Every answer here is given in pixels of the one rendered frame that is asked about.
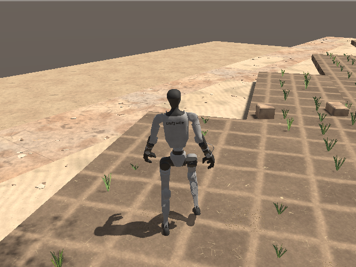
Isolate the robot left upper arm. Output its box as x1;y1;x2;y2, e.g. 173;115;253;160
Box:
149;113;164;144

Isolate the robot right forearm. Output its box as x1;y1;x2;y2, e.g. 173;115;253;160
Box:
199;134;212;158

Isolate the robot left forearm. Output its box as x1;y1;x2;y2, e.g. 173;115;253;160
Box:
144;136;154;155

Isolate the robot right hand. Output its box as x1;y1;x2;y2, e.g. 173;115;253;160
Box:
202;154;215;169

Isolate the left robot foot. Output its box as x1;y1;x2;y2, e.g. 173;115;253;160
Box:
162;221;170;236

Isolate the robot right upper arm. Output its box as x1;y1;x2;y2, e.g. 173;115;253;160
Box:
187;112;203;144

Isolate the robot left hand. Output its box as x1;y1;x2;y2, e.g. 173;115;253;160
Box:
143;152;156;163

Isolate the humanoid robot torso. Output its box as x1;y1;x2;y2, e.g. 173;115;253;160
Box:
162;110;189;167

